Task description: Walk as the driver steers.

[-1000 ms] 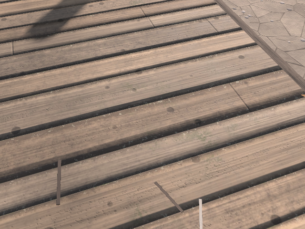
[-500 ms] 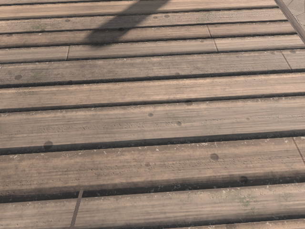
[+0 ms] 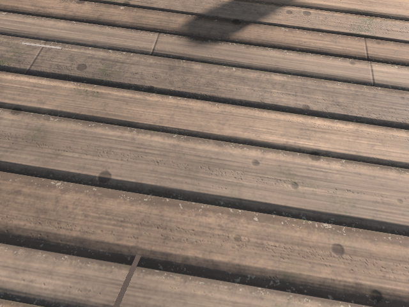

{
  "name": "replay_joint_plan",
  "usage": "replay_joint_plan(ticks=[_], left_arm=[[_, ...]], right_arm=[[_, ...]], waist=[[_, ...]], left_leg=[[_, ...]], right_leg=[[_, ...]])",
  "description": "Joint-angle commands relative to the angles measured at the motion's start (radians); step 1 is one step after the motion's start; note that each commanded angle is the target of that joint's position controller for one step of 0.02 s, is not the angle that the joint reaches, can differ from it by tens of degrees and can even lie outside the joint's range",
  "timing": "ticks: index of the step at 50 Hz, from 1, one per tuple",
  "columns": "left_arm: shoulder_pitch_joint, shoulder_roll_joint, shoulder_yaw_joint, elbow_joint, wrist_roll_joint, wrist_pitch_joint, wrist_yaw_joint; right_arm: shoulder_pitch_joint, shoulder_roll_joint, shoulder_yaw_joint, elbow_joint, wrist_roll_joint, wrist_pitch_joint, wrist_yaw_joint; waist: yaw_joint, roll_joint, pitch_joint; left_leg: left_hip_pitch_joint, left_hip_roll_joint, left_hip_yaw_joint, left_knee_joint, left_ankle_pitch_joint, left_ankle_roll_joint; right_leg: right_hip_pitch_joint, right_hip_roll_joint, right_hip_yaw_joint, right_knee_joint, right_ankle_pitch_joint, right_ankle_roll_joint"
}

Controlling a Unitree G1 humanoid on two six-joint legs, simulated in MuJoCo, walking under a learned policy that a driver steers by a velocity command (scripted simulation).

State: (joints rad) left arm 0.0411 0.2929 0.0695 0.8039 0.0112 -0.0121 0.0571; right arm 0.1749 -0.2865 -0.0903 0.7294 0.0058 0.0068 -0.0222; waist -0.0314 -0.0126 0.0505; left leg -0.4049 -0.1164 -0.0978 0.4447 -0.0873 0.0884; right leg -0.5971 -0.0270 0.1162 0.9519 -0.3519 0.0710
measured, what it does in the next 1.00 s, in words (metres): walks ahead, turning left: right foot, then left foot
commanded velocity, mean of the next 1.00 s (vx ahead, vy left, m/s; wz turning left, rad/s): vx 0.15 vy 0.00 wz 0.40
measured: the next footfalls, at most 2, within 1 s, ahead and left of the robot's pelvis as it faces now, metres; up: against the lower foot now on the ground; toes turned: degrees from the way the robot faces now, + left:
right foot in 0.22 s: +0.11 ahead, -0.16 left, +0.00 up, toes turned +14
left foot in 0.66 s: +0.01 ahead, +0.09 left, +0.00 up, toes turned +26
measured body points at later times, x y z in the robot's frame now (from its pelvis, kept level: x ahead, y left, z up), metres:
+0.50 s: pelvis +0.04 -0.05 +0.01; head +0.08 -0.05 +0.45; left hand +0.08 +0.26 -0.09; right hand +0.27 -0.28 -0.10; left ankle +0.00 +0.09 -0.68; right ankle +0.07 -0.17 -0.74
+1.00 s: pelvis +0.13 +0.05 +0.00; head +0.14 +0.07 +0.45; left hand +0.17 +0.35 -0.11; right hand +0.28 -0.19 -0.10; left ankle -0.02 +0.07 -0.74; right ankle +0.36 -0.03 -0.68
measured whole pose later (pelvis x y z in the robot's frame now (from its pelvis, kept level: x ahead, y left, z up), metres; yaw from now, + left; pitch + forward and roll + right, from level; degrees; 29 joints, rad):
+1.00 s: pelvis +0.13 +0.05 +0.00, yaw +22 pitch +2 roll +0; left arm 0.18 0.30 0.07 0.77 -0.03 -0.05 -0.05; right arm 0.37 -0.26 -0.05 0.73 -0.01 -0.07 -0.01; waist -0.04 -0.05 0.00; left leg 0.08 -0.04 0.07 0.19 -0.30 0.05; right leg -0.71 -0.07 0.02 0.75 0.06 0.02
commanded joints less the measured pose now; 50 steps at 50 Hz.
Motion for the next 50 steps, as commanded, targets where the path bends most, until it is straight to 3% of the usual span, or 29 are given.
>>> replay_joint_plan(ticks=[1, 4, 7, 9, 10, 11, 12, 13, 14, 15, 16, 17, 20, 24, 26, 29, 30, 31, 32, 33, 34, 35, 36, 37, 38, 40, 42, 47, 50], left_arm=[[0.048, 0.08, 0.02, -0.044, -0.004, 0.0, 0.003], [0.029, 0.083, 0.018, -0.057, -0.009, -0.014, -0.004], [0.048, 0.093, 0.02, -0.061, -0.016, -0.032, -0.017], [0.107, 0.098, 0.025, -0.049, -0.02, -0.041, -0.03], [0.148, 0.117, 0.033, -0.038, -0.016, -0.043, -0.035], [0.166, 0.181, 0.048, -0.041, 0.001, -0.038, -0.033], [0.14, 0.255, 0.061, -0.046, 0.035, -0.023, -0.029], [0.108, 0.194, 0.05, -0.079, 0.044, -0.024, -0.027], [0.063, 0.141, 0.037, -0.103, 0.031, -0.022, -0.021], [0.033, 0.115, 0.031, -0.112, 0.015, -0.018, -0.017], [0.032, 0.105, 0.027, -0.114, -0.001, -0.015, -0.014], [0.041, 0.105, 0.023, -0.115, -0.004, -0.01, -0.011], [0.1, 0.128, 0.031, -0.113, 0.005, 0.006, -0.005], [0.111, 0.18, 0.052, -0.122, -0.001, 0.016, -0.011], [0.103, 0.196, 0.059, -0.126, -0.01, 0.015, -0.021], [0.122, 0.21, 0.067, -0.119, -0.035, 0.008, -0.036], [0.106, 0.206, 0.065, -0.118, -0.044, 0.006, -0.039], [0.106, 0.177, 0.057, -0.112, -0.046, 0.003, -0.042], [0.123, 0.118, 0.041, -0.103, -0.033, -0.001, -0.048], [0.082, 0.029, 0.01, -0.141, 0.008, -0.008, -0.06], [0.023, 0.06, 0.016, -0.204, -0.01, -0.036, -0.062], [-0.033, 0.136, 0.034, -0.205, -0.043, -0.054, -0.067], [-0.015, 0.163, 0.043, -0.19, -0.05, -0.061, -0.074], [0.018, 0.152, 0.043, -0.154, -0.033, -0.062, -0.074], [0.041, 0.147, 0.043, -0.14, -0.02, -0.063, -0.076], [0.074, 0.121, 0.036, -0.113, -0.025, -0.063, -0.087], [0.075, 0.099, 0.027, -0.104, -0.03, -0.059, -0.09], [0.011, 0.065, 0.008, -0.129, -0.041, -0.058, -0.101], [-0.05, 0.046, -0.006, -0.158, -0.04, -0.065, -0.118]], right_arm=[[-0.031, -0.163, -0.041, -0.087, 0.003, 0.003, -0.017], [-0.023, -0.162, -0.041, -0.096, -0.001, 0.013, -0.02], [-0.017, -0.159, -0.039, -0.108, 0.0, 0.023, -0.018], [-0.036, -0.156, -0.035, -0.122, 0.01, 0.033, -0.02], [-0.036, -0.145, -0.03, -0.128, 0.016, 0.038, -0.022], [0.003, -0.096, -0.018, -0.134, 0.015, 0.041, -0.022], [0.009, -0.093, -0.02, -0.173, 0.023, 0.031, -0.019], [0.017, -0.189, -0.045, -0.161, -0.002, 0.016, -0.009], [0.046, -0.22, -0.06, -0.132, 0.006, 0.017, -0.003], [0.067, -0.198, -0.06, -0.105, 0.01, 0.029, -0.005], [0.069, -0.171, -0.053, -0.1, 0.007, 0.04, -0.008], [0.062, -0.139, -0.044, -0.105, 0.011, 0.048, -0.004], [-0.026, -0.101, -0.026, -0.159, 0.023, 0.048, 0.002], [-0.063, -0.084, -0.012, -0.202, 0.015, 0.046, 0.02], [-0.054, -0.096, -0.016, -0.207, 0.015, 0.049, 0.028], [-0.042, -0.102, -0.021, -0.213, 0.022, 0.055, 0.042], [-0.001, -0.098, -0.023, -0.198, 0.023, 0.052, 0.047], [0.07, -0.103, -0.032, -0.165, 0.026, 0.048, 0.047], [0.18, -0.132, -0.049, -0.122, 0.034, 0.041, 0.039], [0.283, -0.234, -0.072, -0.112, 0.029, 0.028, 0.024], [0.262, -0.29, -0.067, -0.148, 0.001, -0.009, 0.034], [0.244, -0.202, -0.044, -0.136, -0.005, -0.034, 0.038], [0.202, -0.155, -0.023, -0.126, -0.002, -0.048, 0.035], [0.159, -0.128, -0.011, -0.131, 0.0, -0.054, 0.03], [0.122, -0.123, -0.004, -0.132, 0.0, -0.055, 0.025], [0.125, -0.125, -0.001, -0.128, -0.016, -0.066, 0.015], [0.156, -0.124, -0.001, -0.107, -0.018, -0.077, 0.01], [0.181, -0.134, -0.003, -0.063, -0.02, -0.088, 0.01], [0.205, -0.139, -0.006, -0.031, -0.01, -0.089, 0.01]], waist=[[0.025, 0.123, -0.179], [0.009, 0.155, -0.162], [0.008, 0.177, -0.171], [0.046, 0.178, -0.173], [0.066, 0.159, -0.174], [0.043, 0.012, -0.195], [-0.003, -0.293, -0.138], [0.012, -0.248, -0.144], [-0.002, -0.159, -0.142], [-0.011, -0.112, -0.122], [-0.002, -0.106, -0.109], [0.006, -0.106, -0.093], [0.057, -0.15, -0.084], [0.082, -0.18, -0.119], [0.078, -0.19, -0.122], [0.074, -0.18, -0.113], [0.043, -0.169, -0.107], [0.012, -0.143, -0.113], [-0.022, -0.047, -0.142], [-0.047, 0.248, -0.142], [-0.057, 0.308, -0.129], [-0.075, 0.217, -0.07], [-0.042, 0.208, -0.013], [-0.021, 0.161, -0.005], [-0.003, 0.165, 0.006], [0.008, 0.14, -0.009], [-0.001, 0.1, -0.014], [-0.032, 0.1, 0.042], [-0.057, 0.081, 0.084]], left_leg=[[0.133, 0.231, -0.307, -0.141, -0.109, 0.133], [0.14, 0.226, -0.351, -0.131, -0.146, 0.127], [0.183, 0.229, -0.405, -0.089, -0.042, 0.119], [0.179, 0.205, -0.417, -0.044, 0.026, 0.092], [0.135, 0.168, -0.394, -0.004, -0.001, 0.057], [0.016, 0.088, -0.293, 0.156, -0.235, 0.004], [-0.208, -0.077, -0.074, 0.35, -0.514, -0.054], [-0.234, 0.0, -0.079, 0.594, -0.536, -0.1], [-0.221, 0.021, -0.074, 0.687, -0.466, -0.115], [-0.224, 0.031, -0.053, 0.732, -0.41, -0.134], [-0.252, 0.038, -0.043, 0.784, -0.363, -0.15], [-0.255, 0.044, -0.023, 0.801, -0.339, -0.163], [-0.273, 0.083, 0.044, 0.662, -0.284, -0.186], [-0.143, 0.135, 0.094, 0.455, -0.299, -0.18], [-0.063, 0.134, 0.13, 0.371, -0.299, -0.163], [0.033, 0.125, 0.169, 0.217, -0.267, -0.105], [0.113, 0.113, 0.189, 0.124, -0.22, -0.076], [0.236, 0.087, 0.204, 0.054, -0.204, -0.047], [0.416, 0.098, 0.146, 0.007, -0.224, -0.01], [0.57, 0.358, -0.249, -0.076, -0.223, 0.087], [0.529, 0.515, -0.617, -0.206, -0.391, 0.281], [0.488, 0.499, -0.559, -0.257, -0.499, 0.27], [0.453, 0.458, -0.451, -0.258, -0.501, 0.216], [0.424, 0.407, -0.355, -0.25, -0.434, 0.17], [0.393, 0.371, -0.273, -0.266, -0.337, 0.142], [0.38, 0.342, -0.162, -0.292, -0.15, 0.118], [0.401, 0.335, -0.081, -0.302, -0.038, 0.105], [0.384, 0.329, 0.072, -0.341, 0.039, 0.079], [0.417, 0.351, 0.126, -0.348, 0.086, 0.074]], right_leg=[[0.048, 0.022, -0.005, -0.077, 0.058, 0.013], [0.085, 0.037, 0.0, -0.171, 0.051, 0.011], [0.152, 0.057, -0.004, -0.287, 0.021, -0.006], [0.262, 0.061, -0.022, -0.462, 0.094, -0.031], [0.363, 0.024, -0.019, -0.576, 0.191, -0.049], [0.489, -0.163, 0.122, -0.621, 0.251, -0.116], [0.505, -0.345, 0.368, -0.664, 0.461, -0.282], [0.466, -0.416, 0.414, -0.655, 0.541, -0.362], [0.455, -0.36, 0.293, -0.624, 0.552, -0.327], [0.453, -0.283, 0.187, -0.603, 0.521, -0.271], [0.468, -0.252, 0.136, -0.594, 0.509, -0.249], [0.458, -0.234, 0.088, -0.598, 0.531, -0.25], [0.522, -0.219, 0.014, -0.619, 0.517, -0.27], [0.53, -0.261, -0.035, -0.615, 0.525, -0.284], [0.5, -0.273, -0.06, -0.61, 0.523, -0.28], [0.453, -0.291, -0.06, -0.632, 0.176, -0.253], [0.404, -0.284, -0.076, -0.614, 0.073, -0.232], [0.328, -0.259, -0.111, -0.557, -0.013, -0.203], [0.203, -0.211, -0.185, -0.4, -0.108, -0.152], [-0.077, -0.092, -0.287, 0.027, -0.298, -0.06], [-0.32, 0.018, -0.139, 0.182, -0.318, -0.045], [-0.351, -0.043, -0.078, 0.23, -0.231, -0.066], [-0.355, -0.074, -0.076, 0.206, -0.111, -0.086], [-0.316, -0.097, -0.076, 0.177, -0.017, -0.085], [-0.277, -0.106, -0.079, 0.132, 0.067, -0.076], [-0.226, -0.099, -0.096, 0.112, 0.205, -0.061], [-0.232, -0.092, -0.092, 0.059, 0.283, -0.049], [-0.19, -0.047, -0.08, -0.168, 0.423, -0.044], [-0.18, -0.034, -0.109, -0.278, 0.441, -0.068]])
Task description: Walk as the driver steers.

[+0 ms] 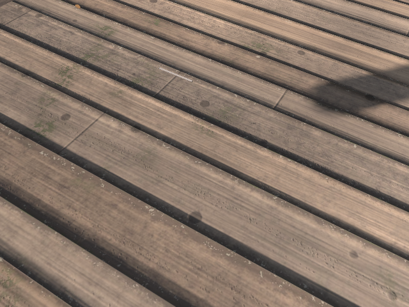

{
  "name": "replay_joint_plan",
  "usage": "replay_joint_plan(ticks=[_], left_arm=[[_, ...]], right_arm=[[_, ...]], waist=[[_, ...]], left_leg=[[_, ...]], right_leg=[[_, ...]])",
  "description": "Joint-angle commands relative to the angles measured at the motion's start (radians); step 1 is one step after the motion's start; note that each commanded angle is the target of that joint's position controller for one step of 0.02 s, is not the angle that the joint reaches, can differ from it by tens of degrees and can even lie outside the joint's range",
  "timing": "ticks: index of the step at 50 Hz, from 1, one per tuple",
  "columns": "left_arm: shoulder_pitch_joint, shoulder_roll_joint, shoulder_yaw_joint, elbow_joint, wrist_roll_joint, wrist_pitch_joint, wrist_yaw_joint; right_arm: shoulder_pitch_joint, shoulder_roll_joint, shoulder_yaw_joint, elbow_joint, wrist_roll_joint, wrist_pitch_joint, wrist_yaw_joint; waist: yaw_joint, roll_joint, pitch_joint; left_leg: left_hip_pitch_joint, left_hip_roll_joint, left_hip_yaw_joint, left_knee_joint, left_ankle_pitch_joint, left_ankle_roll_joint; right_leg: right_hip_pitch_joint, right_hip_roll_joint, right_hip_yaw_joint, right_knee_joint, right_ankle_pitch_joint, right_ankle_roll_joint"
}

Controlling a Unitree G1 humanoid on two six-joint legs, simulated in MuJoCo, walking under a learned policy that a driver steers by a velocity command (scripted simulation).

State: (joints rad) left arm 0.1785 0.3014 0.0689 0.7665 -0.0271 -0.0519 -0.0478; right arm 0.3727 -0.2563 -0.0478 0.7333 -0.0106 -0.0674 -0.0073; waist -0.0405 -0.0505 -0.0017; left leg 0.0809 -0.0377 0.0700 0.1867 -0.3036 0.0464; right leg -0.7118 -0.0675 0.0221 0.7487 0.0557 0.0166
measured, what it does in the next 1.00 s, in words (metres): walks ahead, turning right: right foot, then left foot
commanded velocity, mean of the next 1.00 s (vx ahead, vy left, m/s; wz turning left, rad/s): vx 0.43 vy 0.00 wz -0.53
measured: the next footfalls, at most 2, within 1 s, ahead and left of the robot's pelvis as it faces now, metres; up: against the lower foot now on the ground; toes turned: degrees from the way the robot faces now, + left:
right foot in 0.16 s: +0.27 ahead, -0.13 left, +0.00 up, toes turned -7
left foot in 0.62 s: +0.58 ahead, +0.03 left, +0.00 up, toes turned -25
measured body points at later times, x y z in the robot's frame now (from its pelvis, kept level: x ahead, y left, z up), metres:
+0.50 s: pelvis +0.29 -0.05 +0.00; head +0.33 -0.06 +0.45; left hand +0.45 +0.21 -0.10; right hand +0.42 -0.34 -0.08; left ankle +0.51 +0.09 -0.69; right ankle +0.23 -0.12 -0.74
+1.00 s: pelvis +0.54 -0.08 +0.00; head +0.58 -0.11 +0.45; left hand +0.85 +0.01 -0.08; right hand +0.42 -0.36 -0.12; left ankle +0.55 +0.04 -0.74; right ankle +0.59 -0.27 -0.70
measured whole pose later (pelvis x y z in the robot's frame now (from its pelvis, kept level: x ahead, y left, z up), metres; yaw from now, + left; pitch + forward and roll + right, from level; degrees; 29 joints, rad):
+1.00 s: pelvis +0.54 -0.08 +0.00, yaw -35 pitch +2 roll +2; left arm 0.11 0.30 0.07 0.60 -0.01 0.01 -0.03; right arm 0.26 -0.30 -0.07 0.78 0.01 -0.05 -0.02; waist -0.07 -0.03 0.08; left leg -0.09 0.02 0.17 0.34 -0.28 0.00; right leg -0.63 -0.06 0.00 0.74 -0.09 0.02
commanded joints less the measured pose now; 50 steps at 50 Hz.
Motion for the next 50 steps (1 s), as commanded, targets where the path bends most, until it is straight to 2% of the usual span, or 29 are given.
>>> replay_joint_plan(ticks=[1, 3, 5, 7, 8, 9, 10, 11, 12, 13, 14, 15, 17, 20, 22, 25, 28, 30, 31, 32, 33, 34, 35, 36, 38, 40, 43, 47, 50], left_arm=[[-0.208, 0.031, -0.01, -0.132, 0.0, -0.028, -0.02], [-0.236, 0.025, -0.016, -0.156, 0.002, -0.034, -0.035], [-0.211, 0.047, -0.007, -0.169, 0.003, -0.035, -0.042], [-0.05, 0.114, 0.025, -0.147, 0.002, -0.025, -0.035], [0.1, 0.164, 0.051, -0.122, -0.002, -0.021, -0.02], [0.249, 0.239, 0.071, -0.103, -0.002, -0.006, 0.003], [0.227, 0.284, 0.074, -0.117, -0.004, -0.016, 0.001], [0.246, 0.193, 0.054, -0.117, 0.003, -0.013, 0.007], [0.208, 0.162, 0.044, -0.116, 0.009, -0.015, 0.012], [0.144, 0.153, 0.038, -0.126, 0.008, -0.019, 0.013], [0.085, 0.127, 0.031, -0.14, 0.012, -0.021, 0.015], [0.051, 0.121, 0.026, -0.158, 0.026, -0.021, 0.02], [0.026, 0.123, 0.028, -0.159, 0.021, -0.024, 0.028], [0.036, 0.152, 0.035, -0.145, 0.014, -0.026, 0.041], [0.055, 0.158, 0.037, -0.135, 0.006, -0.018, 0.048], [0.129, 0.17, 0.041, -0.112, -0.002, -0.004, 0.053], [0.151, 0.159, 0.04, -0.105, -0.004, 0.006, 0.056], [0.133, 0.142, 0.036, -0.111, 0.002, 0.011, 0.055], [0.136, 0.1, 0.022, -0.118, 0.008, 0.008, 0.052], [0.156, 0.026, -0.003, -0.138, 0.027, 0.003, 0.048], [0.262, 0.005, -0.015, -0.175, -0.011, -0.006, 0.048], [0.249, 0.114, 0.007, -0.146, -0.021, -0.003, 0.053], [0.148, 0.152, 0.019, -0.159, -0.013, 0.003, 0.053], [0.101, 0.138, 0.019, -0.17, -0.001, 0.008, 0.054], [0.068, 0.114, 0.025, -0.19, 0.001, 0.015, 0.046], [0.078, 0.084, 0.023, -0.188, 0.001, 0.032, 0.045], [0.035, 0.046, 0.012, -0.208, 0.014, 0.047, 0.047], [-0.028, 0.032, 0.007, -0.212, 0.015, 0.047, 0.019], [-0.074, 0.058, 0.02, -0.235, 0.015, 0.049, -0.003]], right_arm=[[0.018, -0.171, -0.049, -0.024, 0.01, -0.012, -0.006], [0.032, -0.178, -0.051, -0.005, 0.017, -0.003, -0.01], [0.021, -0.201, -0.056, -0.002, 0.016, 0.007, -0.019], [0.011, -0.232, -0.061, -0.006, 0.012, 0.023, -0.034], [0.0, -0.237, -0.059, -0.012, 0.017, 0.024, -0.039], [0.022, -0.188, -0.038, -0.037, -0.005, 0.009, -0.039], [0.12, -0.062, 0.005, -0.074, -0.005, -0.023, -0.016], [-0.013, -0.177, -0.019, -0.083, 0.028, -0.059, 0.003], [-0.105, -0.191, -0.021, -0.122, 0.059, -0.074, 0.013], [-0.134, -0.17, -0.013, -0.132, 0.043, -0.083, 0.009], [-0.139, -0.174, -0.021, -0.128, 0.016, -0.08, 0.003], [-0.114, -0.174, -0.024, -0.124, 0.01, -0.068, 0.004], [-0.073, -0.158, -0.021, -0.114, -0.001, -0.044, 0.001], [-0.144, -0.118, -0.004, -0.135, -0.016, -0.03, -0.006], [-0.233, -0.094, 0.007, -0.15, -0.013, -0.036, -0.002], [-0.333, -0.104, 0.004, -0.17, 0.01, -0.049, 0.01], [-0.332, -0.152, -0.018, -0.175, 0.021, -0.059, 0.019], [-0.246, -0.175, -0.038, -0.156, 0.025, -0.067, 0.019], [-0.154, -0.204, -0.054, -0.145, 0.014, -0.073, 0.012], [-0.004, -0.262, -0.069, -0.139, -0.001, -0.072, 0.002], [0.055, -0.323, -0.085, -0.095, -0.012, -0.056, 0.011], [0.018, -0.225, -0.064, -0.121, 0.003, -0.052, 0.016], [-0.013, -0.177, -0.051, -0.125, 0.007, -0.044, 0.01], [-0.056, -0.16, -0.042, -0.126, -0.001, -0.039, 0.009], [-0.11, -0.131, -0.032, -0.113, -0.012, -0.038, 0.003], [-0.135, -0.121, -0.032, -0.095, -0.006, -0.043, 0.002], [-0.153, -0.175, -0.053, -0.065, 0.001, -0.034, -0.006], [-0.184, -0.197, -0.059, -0.04, 0.014, -0.003, -0.023], [-0.179, -0.218, -0.067, -0.021, 0.034, 0.007, -0.024]], waist=[[-0.055, 0.112, 0.145], [-0.057, 0.113, 0.143], [-0.023, 0.153, 0.081], [0.073, 0.197, -0.054], [0.161, 0.172, -0.137], [0.203, 0.033, -0.256], [0.096, -0.215, -0.408], [0.184, -0.069, -0.41], [0.175, -0.03, -0.253], [0.12, 0.086, -0.137], [0.079, 0.098, -0.077], [0.044, 0.063, -0.045], [0.009, 0.03, -0.021], [0.021, 0.021, 0.016], [0.06, 0.004, 0.019], [0.113, -0.02, -0.004], [0.096, -0.052, -0.019], [0.037, -0.076, -0.038], [-0.012, -0.059, -0.098], [-0.063, 0.08, -0.244], [-0.001, 0.451, -0.329], [-0.027, 0.294, -0.238], [-0.05, 0.201, -0.133], [-0.035, 0.126, -0.072], [0.002, 0.162, 0.008], [0.026, 0.178, 0.023], [0.034, 0.156, 0.009], [0.017, 0.154, -0.024], [0.011, 0.154, -0.027]], left_leg=[[-0.045, 0.281, -0.028, -0.08, 0.335, 0.113], [0.012, 0.296, -0.001, -0.033, 0.47, 0.104], [0.057, 0.297, 0.033, 0.085, 0.857, 0.081], [0.071, 0.284, 0.064, 0.34, 1.215, 0.051], [-0.057, 0.256, 0.088, 0.556, 1.176, 0.02], [-0.331, 0.201, 0.077, 0.876, 0.715, -0.013], [-0.73, -0.036, -0.065, 1.253, -0.24, -0.079], [-0.831, 0.013, -0.23, 1.309, -0.211, -0.055], [-0.876, 0.06, -0.213, 1.257, -0.137, -0.034], [-0.85, 0.101, -0.195, 1.15, -0.082, -0.028], [-0.797, 0.13, -0.186, 1.061, -0.055, -0.035], [-0.736, 0.142, -0.184, 1.043, -0.038, -0.044], [-0.695, 0.155, -0.161, 0.963, -0.026, -0.077], [-0.668, 0.143, -0.121, 0.769, 0.107, -0.122], [-0.608, 0.11, -0.11, 0.581, 0.278, -0.129], [-0.544, 0.056, -0.113, 0.416, 0.391, -0.132], [-0.516, 0.049, -0.154, 0.331, 0.31, -0.104], [-0.397, 0.045, -0.139, 0.286, 0.243, -0.059], [-0.239, 0.09, -0.165, 0.276, 0.222, -0.019], [0.007, 0.282, -0.353, 0.278, 0.14, 0.048], [0.233, 0.472, -0.849, 0.149, -0.159, 0.199], [0.178, 0.457, -0.866, 0.104, -0.332, 0.176], [0.084, 0.415, -0.689, 0.109, -0.27, 0.136], [-0.022, 0.372, -0.56, 0.102, -0.11, 0.119], [-0.164, 0.314, -0.385, 0.066, 0.13, 0.115], [-0.214, 0.295, -0.256, 0.061, 0.42, 0.128], [-0.198, 0.311, -0.137, 0.066, 0.665, 0.147], [-0.2, 0.277, 0.01, 0.081, 0.661, 0.114], [-0.154, 0.295, 0.037, 0.137, 0.64, 0.092]], right_leg=[[-0.066, 0.012, -0.028, -0.106, 0.022, -0.026], [-0.054, 0.03, -0.062, -0.153, -0.034, -0.054], [0.044, 0.083, -0.117, -0.165, -0.12, -0.095], [0.267, 0.159, -0.16, -0.151, -0.203, -0.144], [0.528, 0.171, -0.131, -0.208, -0.137, -0.185], [0.866, -0.012, 0.146, -0.2, -0.149, -0.255], [1.175, -0.28, 0.778, -0.33, -0.357, -0.481], [1.167, -0.252, 0.776, -0.428, -0.435, -0.427], [1.037, -0.22, 0.619, -0.443, -0.402, -0.373], [0.851, -0.178, 0.517, -0.461, -0.297, -0.345], [0.72, -0.139, 0.438, -0.475, -0.193, -0.332], [0.613, -0.116, 0.398, -0.503, -0.129, -0.338], [0.497, -0.094, 0.345, -0.538, -0.053, -0.348], [0.374, -0.042, 0.242, -0.547, 0.0, -0.321], [0.341, 0.009, 0.195, -0.521, -0.062, -0.274], [0.39, -0.004, 0.245, -0.476, -0.15, -0.245], [0.498, -0.047, 0.355, -0.382, -0.219, -0.213], [0.509, -0.041, 0.386, -0.295, -0.207, -0.18], [0.471, 0.009, 0.348, -0.164, -0.189, -0.144], [0.357, 0.081, 0.248, 0.133, -0.361, -0.1], [0.02, 0.172, 0.136, 0.444, -0.658, -0.053], [-0.08, 0.097, 0.165, 0.565, -0.601, -0.036], [-0.105, 0.067, 0.137, 0.598, -0.509, -0.029], [-0.076, 0.035, 0.116, 0.576, -0.441, -0.022], [-0.014, -0.009, 0.11, 0.504, -0.376, -0.012], [0.029, -0.008, 0.075, 0.445, -0.397, 0.011], [0.02, -0.01, 0.04, 0.289, -0.34, 0.037], [0.151, 0.006, -0.02, 0.037, -0.107, 0.019], [0.206, 0.023, -0.041, -0.076, -0.114, -0.017]])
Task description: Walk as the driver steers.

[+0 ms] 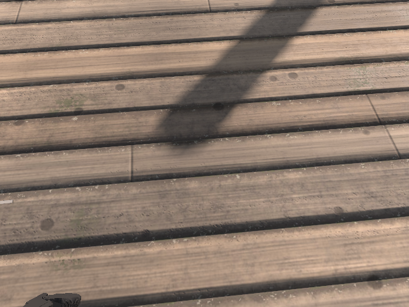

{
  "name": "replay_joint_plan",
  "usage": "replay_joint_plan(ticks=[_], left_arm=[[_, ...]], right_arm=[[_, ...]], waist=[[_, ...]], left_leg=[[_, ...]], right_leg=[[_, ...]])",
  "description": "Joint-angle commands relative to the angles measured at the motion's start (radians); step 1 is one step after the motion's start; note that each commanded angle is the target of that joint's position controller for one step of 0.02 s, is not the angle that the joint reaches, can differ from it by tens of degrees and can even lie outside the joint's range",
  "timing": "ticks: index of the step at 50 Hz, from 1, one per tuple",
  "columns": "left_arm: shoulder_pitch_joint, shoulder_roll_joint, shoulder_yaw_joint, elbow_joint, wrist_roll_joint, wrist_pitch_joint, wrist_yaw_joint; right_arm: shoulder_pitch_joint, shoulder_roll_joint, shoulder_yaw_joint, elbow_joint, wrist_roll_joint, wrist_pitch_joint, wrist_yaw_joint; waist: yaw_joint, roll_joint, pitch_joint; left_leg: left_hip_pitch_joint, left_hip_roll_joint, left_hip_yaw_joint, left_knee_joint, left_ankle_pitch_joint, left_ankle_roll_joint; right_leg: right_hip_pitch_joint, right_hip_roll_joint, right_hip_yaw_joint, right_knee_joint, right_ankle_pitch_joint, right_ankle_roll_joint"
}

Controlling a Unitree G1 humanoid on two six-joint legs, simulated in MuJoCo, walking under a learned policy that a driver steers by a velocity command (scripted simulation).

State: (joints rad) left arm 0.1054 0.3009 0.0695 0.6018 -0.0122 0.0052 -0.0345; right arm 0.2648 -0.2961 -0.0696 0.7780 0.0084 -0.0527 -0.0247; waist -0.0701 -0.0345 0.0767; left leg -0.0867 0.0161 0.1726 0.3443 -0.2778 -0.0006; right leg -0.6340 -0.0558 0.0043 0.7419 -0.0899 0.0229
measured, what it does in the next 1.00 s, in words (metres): walks ahead: right foot, then left foot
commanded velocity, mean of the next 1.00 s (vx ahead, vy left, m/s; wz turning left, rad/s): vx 0.26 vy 0.00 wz -0.16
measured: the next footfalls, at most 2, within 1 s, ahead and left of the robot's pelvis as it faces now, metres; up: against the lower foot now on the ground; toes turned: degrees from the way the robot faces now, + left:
right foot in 0.10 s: +0.19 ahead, -0.12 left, +0.00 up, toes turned -4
left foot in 0.48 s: +0.16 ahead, +0.11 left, +0.00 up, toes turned -7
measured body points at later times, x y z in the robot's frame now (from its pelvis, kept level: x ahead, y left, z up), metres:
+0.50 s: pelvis +0.12 -0.01 -0.01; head +0.12 +0.00 +0.44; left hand +0.30 +0.23 -0.11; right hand +0.20 -0.29 -0.12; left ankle +0.13 +0.12 -0.74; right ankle +0.15 -0.11 -0.74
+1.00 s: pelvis +0.29 -0.09 +0.00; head +0.31 -0.10 +0.45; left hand +0.48 +0.15 -0.09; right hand +0.30 -0.37 -0.14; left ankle +0.22 +0.08 -0.65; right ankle +0.31 -0.18 -0.74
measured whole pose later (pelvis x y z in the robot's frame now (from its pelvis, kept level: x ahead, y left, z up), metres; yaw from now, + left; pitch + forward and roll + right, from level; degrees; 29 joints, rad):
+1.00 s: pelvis +0.29 -0.09 +0.00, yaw -7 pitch +2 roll +0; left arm 0.19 0.26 0.05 0.72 -0.01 -0.07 -0.03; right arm 0.35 -0.30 -0.05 0.84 0.02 -0.08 0.00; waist -0.02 0.03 0.01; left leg -0.40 0.07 -0.02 1.12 -0.37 0.01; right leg -0.31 0.03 -0.04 0.48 -0.20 -0.05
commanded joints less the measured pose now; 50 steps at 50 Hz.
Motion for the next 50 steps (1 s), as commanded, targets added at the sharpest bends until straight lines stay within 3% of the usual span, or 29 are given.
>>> replay_joint_plan(ticks=[1, 4, 5, 6, 7, 8, 9, 11, 13, 17, 20, 23, 24, 25, 26, 27, 28, 30, 32, 35, 39, 41, 43, 44, 45, 46, 47, 48, 50], left_arm=[[0.001, 0.073, 0.028, -0.077, 0.002, -0.006, -0.021], [0.178, 0.145, 0.071, -0.037, 0.011, -0.007, -0.006], [0.241, 0.239, 0.09, -0.049, 0.016, -0.006, 0.021], [0.176, 0.291, 0.076, -0.088, 0.043, -0.014, 0.026], [0.165, 0.202, 0.053, -0.095, 0.029, -0.015, 0.022], [0.117, 0.165, 0.041, -0.082, 0.023, -0.018, 0.019], [0.079, 0.127, 0.03, -0.07, 0.007, -0.017, 0.019], [0.013, 0.118, 0.021, -0.066, 0.014, -0.006, 0.026], [-0.006, 0.122, 0.023, -0.059, 0.031, -0.01, 0.032], [0.004, 0.108, 0.019, -0.028, 0.031, -0.011, 0.043], [0.033, 0.119, 0.016, 0.005, 0.022, -0.002, 0.04], [0.048, 0.115, 0.011, 0.028, 0.008, -0.002, 0.04], [0.031, 0.079, 0.0, 0.023, 0.007, -0.007, 0.042], [-0.006, 0.023, -0.013, 0.002, 0.007, -0.019, 0.04], [-0.044, 0.045, -0.004, -0.032, -0.011, -0.042, 0.038], [-0.066, 0.106, 0.018, -0.032, -0.018, -0.057, 0.038], [-0.026, 0.108, 0.025, -0.012, -0.017, -0.064, 0.033], [-0.011, 0.084, 0.024, 0.01, 0.0, -0.068, 0.027], [-0.044, 0.037, 0.013, 0.012, 0.004, -0.074, 0.019], [-0.098, -0.007, -0.004, 0.0, -0.003, -0.078, 0.005], [-0.14, 0.02, -0.005, -0.018, -0.014, -0.081, -0.008], [-0.1, 0.046, 0.002, -0.011, -0.017, -0.085, -0.01], [0.065, 0.097, 0.03, 0.044, -0.012, -0.082, 0.002], [0.222, 0.147, 0.052, 0.083, -0.009, -0.081, 0.014], [0.349, 0.263, 0.075, 0.099, 0.016, -0.072, 0.024], [0.371, 0.222, 0.061, 0.111, 0.009, -0.076, 0.017], [0.292, 0.167, 0.037, 0.106, 0.002, -0.081, 0.014], [0.234, 0.124, 0.024, 0.098, 0.002, -0.082, 0.014], [0.145, 0.069, 0.006, 0.093, 0.016, -0.088, 0.008]], right_arm=[[-0.076, -0.188, -0.05, -0.064, 0.024, -0.004, -0.006], [-0.059, -0.16, -0.044, -0.054, 0.036, 0.0, -0.002], [-0.01, -0.104, -0.021, -0.078, -0.016, -0.003, 0.005], [0.065, -0.058, 0.007, -0.096, -0.038, -0.005, 0.015], [0.023, -0.145, -0.011, -0.068, -0.013, 0.003, 0.024], [-0.028, -0.157, -0.012, -0.083, 0.014, 0.012, 0.025], [-0.051, -0.143, -0.011, -0.069, 0.006, 0.025, 0.013], [-0.057, -0.136, -0.013, -0.063, -0.006, 0.053, -0.002], [-0.016, -0.104, -0.005, -0.049, -0.012, 0.059, -0.007], [-0.057, -0.067, 0.012, -0.053, -0.011, 0.061, -0.012], [-0.066, -0.078, 0.009, -0.054, -0.009, 0.055, 0.002], [-0.012, -0.068, 0.008, -0.028, -0.014, 0.035, 0.016], [0.031, -0.084, 0.007, -0.02, -0.017, 0.024, 0.014], [0.104, -0.142, -0.005, -0.003, -0.022, 0.017, 0.008], [0.133, -0.226, -0.034, 0.012, -0.028, 0.013, 0.017], [0.09, -0.193, -0.026, -0.007, -0.036, -0.003, 0.012], [0.057, -0.151, -0.016, -0.011, -0.027, -0.015, 0.006], [0.057, -0.121, -0.011, -0.009, -0.001, -0.025, 0.006], [0.086, -0.103, -0.006, 0.003, 0.0, -0.026, 0.007], [0.11, -0.121, -0.012, 0.012, 0.002, -0.02, 0.009], [0.149, -0.171, -0.028, 0.029, 0.016, -0.012, 0.015], [0.136, -0.183, -0.033, 0.035, 0.023, -0.006, 0.017], [0.12, -0.167, -0.026, 0.037, 0.022, -0.004, 0.016], [0.112, -0.121, -0.01, 0.029, 0.011, -0.008, 0.017], [0.149, -0.026, 0.021, -0.021, -0.007, -0.024, 0.016], [0.135, -0.062, 0.014, -0.023, 0.009, -0.046, 0.013], [0.087, -0.133, -0.007, -0.036, 0.032, -0.059, 0.021], [0.039, -0.136, -0.008, -0.041, 0.033, -0.062, 0.025], [0.014, -0.108, -0.011, -0.033, 0.005, -0.053, 0.022]], waist=[[0.049, 0.14, -0.111], [0.143, 0.062, -0.201], [0.147, -0.142, -0.282], [0.069, -0.271, -0.423], [0.131, -0.101, -0.484], [0.115, -0.089, -0.389], [0.096, -0.009, -0.297], [0.054, -0.054, -0.213], [0.034, -0.073, -0.215], [0.066, -0.087, -0.229], [0.078, -0.119, -0.198], [0.039, -0.084, -0.121], [0.022, -0.031, -0.094], [0.004, 0.112, -0.08], [-0.012, 0.308, -0.011], [-0.007, 0.259, 0.049], [0.027, 0.231, 0.038], [0.027, 0.189, 0.011], [0.012, 0.165, -0.013], [-0.011, 0.181, -0.03], [-0.027, 0.188, -0.007], [0.01, 0.188, -0.006], [0.102, 0.155, -0.085], [0.176, 0.093, -0.191], [0.189, -0.182, -0.331], [0.196, -0.24, -0.375], [0.173, -0.174, -0.236], [0.149, -0.117, -0.159], [0.095, -0.055, -0.069]], left_leg=[[0.029, 0.25, -0.063, 0.018, 0.64, 0.132], [-0.028, 0.171, -0.012, 0.357, 0.666, 0.064], [-0.275, 0.099, 0.003, 0.66, 0.173, -0.004], [-0.523, -0.057, -0.125, 0.954, -0.476, -0.059], [-0.524, -0.002, -0.262, 1.026, -0.411, -0.069], [-0.573, 0.028, -0.242, 0.996, -0.334, -0.059], [-0.562, 0.066, -0.238, 0.907, -0.281, -0.058], [-0.429, 0.061, -0.21, 0.805, -0.191, -0.073], [-0.345, 0.044, -0.194, 0.699, -0.152, -0.084], [-0.268, 0.049, -0.207, 0.487, -0.077, -0.076], [-0.204, 0.016, -0.161, 0.369, -0.047, -0.051], [-0.089, -0.012, -0.125, 0.198, -0.06, 0.021], [-0.049, 0.054, -0.219, 0.114, -0.126, 0.066], [0.021, 0.205, -0.428, -0.011, -0.299, 0.144], [-0.006, 0.36, -0.743, -0.192, -0.511, 0.252], [-0.03, 0.379, -0.787, -0.22, -0.48, 0.27], [0.004, 0.343, -0.711, -0.201, -0.401, 0.24], [0.077, 0.284, -0.574, -0.195, -0.243, 0.194], [0.072, 0.232, -0.445, -0.201, -0.064, 0.172], [0.013, 0.188, -0.322, -0.196, 0.063, 0.16], [-0.013, 0.228, -0.324, -0.179, 0.064, 0.175], [-0.018, 0.256, -0.334, -0.153, 0.089, 0.164], [-0.065, 0.211, -0.271, 0.019, 0.329, 0.124], [-0.165, 0.15, -0.201, 0.26, 0.354, 0.083], [-0.517, 0.014, -0.117, 0.668, 0.057, -0.002], [-0.649, -0.03, -0.249, 0.862, -0.275, -0.008], [-0.738, 0.039, -0.27, 0.937, -0.221, 0.013], [-0.732, 0.082, -0.246, 0.921, -0.131, 0.032], [-0.658, 0.133, -0.242, 0.821, 0.005, 0.033]], right_leg=[[0.149, 0.022, -0.033, -0.097, -0.006, -0.041], [0.446, 0.106, -0.065, -0.291, 0.124, -0.124], [0.7, -0.111, 0.21, -0.258, 0.599, -0.213], [0.857, -0.373, 0.632, -0.285, 0.761, -0.454], [0.82, -0.339, 0.545, -0.307, 0.669, -0.455], [0.726, -0.295, 0.449, -0.333, 0.469, -0.412], [0.614, -0.224, 0.365, -0.352, 0.317, -0.332], [0.39, -0.145, 0.261, -0.395, 0.248, -0.279], [0.324, -0.123, 0.212, -0.41, 0.273, -0.28], [0.33, -0.128, 0.219, -0.417, 0.123, -0.276], [0.286, -0.12, 0.277, -0.475, -0.379, -0.247], [0.187, -0.088, 0.294, -0.455, -0.599, -0.187], [0.128, -0.05, 0.269, -0.369, -0.585, -0.151], [-0.015, 0.044, 0.131, -0.148, -0.513, -0.089], [-0.144, 0.134, -0.021, 0.055, -0.433, -0.051], [-0.189, 0.071, 0.06, 0.188, -0.391, -0.052], [-0.214, 0.053, 0.077, 0.231, -0.319, -0.055], [-0.236, 0.023, 0.062, 0.225, -0.216, -0.047], [-0.162, 0.02, 0.016, 0.151, -0.118, -0.033], [-0.003, 0.034, -0.03, -0.031, -0.043, -0.015], [0.109, 0.041, -0.044, -0.166, -0.057, -0.025], [0.188, 0.042, -0.043, -0.218, -0.056, -0.055], [0.441, 0.077, -0.068, -0.266, -0.058, -0.097], [0.669, 0.002, 0.017, -0.266, -0.07, -0.135], [0.99, -0.263, 0.441, -0.335, -0.217, -0.272], [0.97, -0.331, 0.728, -0.485, -0.392, -0.343], [0.869, -0.314, 0.615, -0.497, -0.445, -0.312], [0.76, -0.267, 0.49, -0.506, -0.396, -0.28], [0.582, -0.177, 0.326, -0.56, -0.201, -0.24]])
